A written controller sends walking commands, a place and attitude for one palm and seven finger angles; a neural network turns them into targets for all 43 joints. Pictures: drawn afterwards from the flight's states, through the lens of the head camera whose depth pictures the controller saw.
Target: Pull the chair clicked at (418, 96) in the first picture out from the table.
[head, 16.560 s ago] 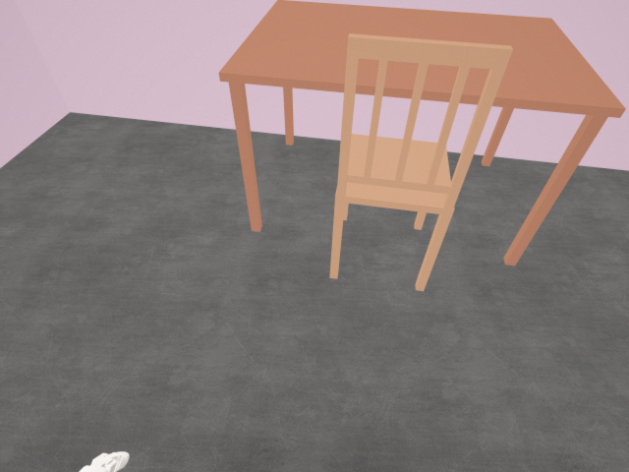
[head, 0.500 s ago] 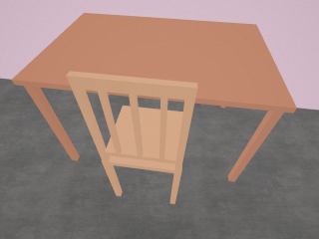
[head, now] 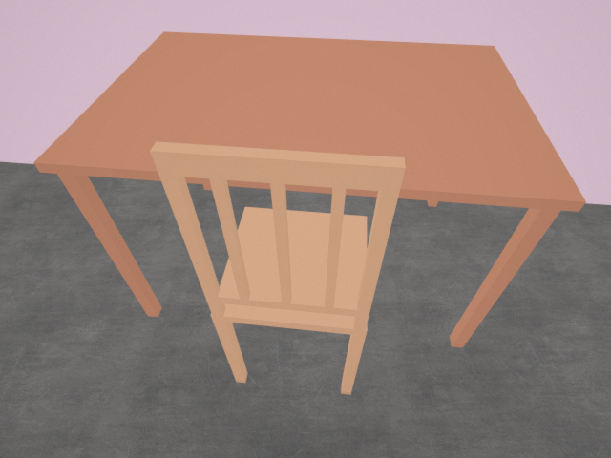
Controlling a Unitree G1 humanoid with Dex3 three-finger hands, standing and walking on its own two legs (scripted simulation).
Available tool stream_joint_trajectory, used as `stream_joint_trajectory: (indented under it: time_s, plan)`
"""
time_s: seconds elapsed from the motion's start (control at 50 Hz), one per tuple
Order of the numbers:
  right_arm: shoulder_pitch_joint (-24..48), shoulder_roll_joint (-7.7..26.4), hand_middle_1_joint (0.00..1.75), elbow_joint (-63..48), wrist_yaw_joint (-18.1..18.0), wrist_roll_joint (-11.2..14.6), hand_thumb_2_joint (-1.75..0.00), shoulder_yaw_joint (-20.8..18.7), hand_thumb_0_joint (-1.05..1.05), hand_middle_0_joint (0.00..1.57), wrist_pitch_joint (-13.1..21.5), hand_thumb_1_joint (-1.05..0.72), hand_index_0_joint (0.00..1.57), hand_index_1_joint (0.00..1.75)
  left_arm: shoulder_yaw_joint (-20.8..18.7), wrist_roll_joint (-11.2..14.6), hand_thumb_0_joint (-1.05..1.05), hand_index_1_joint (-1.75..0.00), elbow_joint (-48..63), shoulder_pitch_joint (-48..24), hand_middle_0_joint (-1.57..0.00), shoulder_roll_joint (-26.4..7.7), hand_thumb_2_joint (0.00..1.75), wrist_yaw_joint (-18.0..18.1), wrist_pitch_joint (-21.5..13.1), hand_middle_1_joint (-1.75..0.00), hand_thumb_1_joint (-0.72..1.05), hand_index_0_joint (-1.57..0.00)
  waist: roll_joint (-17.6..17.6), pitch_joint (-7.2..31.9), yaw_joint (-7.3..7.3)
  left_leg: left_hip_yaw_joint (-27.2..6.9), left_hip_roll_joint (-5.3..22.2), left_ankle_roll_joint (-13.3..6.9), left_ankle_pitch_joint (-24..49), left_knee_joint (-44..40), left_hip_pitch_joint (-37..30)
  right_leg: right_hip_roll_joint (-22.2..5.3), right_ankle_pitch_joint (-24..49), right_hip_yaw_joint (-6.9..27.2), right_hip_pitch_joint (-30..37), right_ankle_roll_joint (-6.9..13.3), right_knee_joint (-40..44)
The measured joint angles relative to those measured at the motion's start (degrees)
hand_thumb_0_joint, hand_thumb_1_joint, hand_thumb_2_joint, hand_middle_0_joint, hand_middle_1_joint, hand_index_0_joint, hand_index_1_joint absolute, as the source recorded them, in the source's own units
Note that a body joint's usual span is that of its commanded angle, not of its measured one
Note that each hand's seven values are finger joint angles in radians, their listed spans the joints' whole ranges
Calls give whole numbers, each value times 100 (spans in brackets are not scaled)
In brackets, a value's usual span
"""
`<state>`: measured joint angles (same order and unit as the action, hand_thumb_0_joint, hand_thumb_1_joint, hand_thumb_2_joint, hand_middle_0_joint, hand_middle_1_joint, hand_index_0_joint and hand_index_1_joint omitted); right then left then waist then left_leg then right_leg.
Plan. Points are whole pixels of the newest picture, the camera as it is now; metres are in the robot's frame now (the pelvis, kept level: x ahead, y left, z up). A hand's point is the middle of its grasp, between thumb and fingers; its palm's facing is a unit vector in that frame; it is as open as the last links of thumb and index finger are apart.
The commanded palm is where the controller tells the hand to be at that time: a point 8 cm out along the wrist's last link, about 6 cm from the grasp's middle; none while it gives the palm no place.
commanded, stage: look again from close up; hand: left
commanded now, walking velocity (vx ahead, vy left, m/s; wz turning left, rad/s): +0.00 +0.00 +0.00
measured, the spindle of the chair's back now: (283, 250) +0.49 +0.07 -0.07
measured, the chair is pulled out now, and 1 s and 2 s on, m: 0.00 0.00 0.00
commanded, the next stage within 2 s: shuffle to correct the standing spot in 1.76 s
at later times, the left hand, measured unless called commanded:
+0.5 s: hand out of the picture +0.00 +0.17 -0.18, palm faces +0.03 -0.98 -0.17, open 7.3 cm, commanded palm none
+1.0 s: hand out of the picture -0.01 +0.16 -0.18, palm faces +0.03 -0.99 -0.17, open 7.3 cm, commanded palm none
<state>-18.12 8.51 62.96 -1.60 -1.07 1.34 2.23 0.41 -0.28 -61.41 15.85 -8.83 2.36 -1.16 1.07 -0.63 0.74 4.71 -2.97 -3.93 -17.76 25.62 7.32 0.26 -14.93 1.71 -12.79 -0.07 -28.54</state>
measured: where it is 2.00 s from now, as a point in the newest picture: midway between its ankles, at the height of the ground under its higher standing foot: outside the picture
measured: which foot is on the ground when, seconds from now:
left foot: down 0.00-1.00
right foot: down 0.00-1.00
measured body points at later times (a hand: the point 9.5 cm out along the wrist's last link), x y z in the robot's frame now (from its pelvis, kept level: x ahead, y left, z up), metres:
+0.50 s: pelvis +0.01 +0.01 +0.00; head +0.02 +0.02 +0.45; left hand +0.00 +0.23 -0.16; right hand +0.01 -0.21 -0.16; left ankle -0.04 +0.07 -0.74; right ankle +0.00 -0.12 -0.74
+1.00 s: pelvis +0.00 +0.00 +0.00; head +0.01 +0.00 +0.45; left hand -0.01 +0.21 -0.16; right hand -0.01 -0.21 -0.16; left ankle -0.04 +0.07 -0.74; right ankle +0.00 -0.12 -0.74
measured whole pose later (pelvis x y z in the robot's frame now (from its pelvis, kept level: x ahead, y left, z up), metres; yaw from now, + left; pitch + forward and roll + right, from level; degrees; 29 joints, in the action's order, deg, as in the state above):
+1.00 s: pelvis +0.00 +0.00 +0.00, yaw +0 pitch -2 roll +0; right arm -16.5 7.8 66.1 -2.2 -0.6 1.2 2.1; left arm 0.9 -0.4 -63.7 17.5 -7.5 2.3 -0.5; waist -0.5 -2.5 0.1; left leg 4.6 -3.5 -4.2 -16.3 22.9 4.9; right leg -0.3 -14.0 1.7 -10.7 -0.5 -26.6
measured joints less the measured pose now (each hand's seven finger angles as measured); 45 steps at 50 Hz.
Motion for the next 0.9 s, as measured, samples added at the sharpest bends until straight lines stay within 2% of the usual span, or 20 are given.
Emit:
stream_joint_trajectory:
  time_s: [0.44,0.9]
  plan:
    - [291,35,30,175,-63,34,-90,-12,0,20,0,-91,20,30,49,-2,1,-30,-226,83,-20,83,90,-10,90,-30,91,-20,-144,-202,-71,5,-93,-97,-7,-136,-221,-86,-35,21,205,-106,88]
    - [196,-50,30,297,-59,47,-90,-15,0,20,-11,-91,20,30,44,-13,1,-30,-226,137,-20,112,90,-4,74,-30,91,-20,-148,-192,-67,-10,-72,-52,115,-258,-246,-67,64,4,217,-63,176]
